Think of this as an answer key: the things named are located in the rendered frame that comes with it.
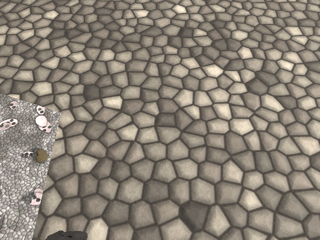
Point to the robot left hand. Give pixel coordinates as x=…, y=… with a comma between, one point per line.
x=68, y=235

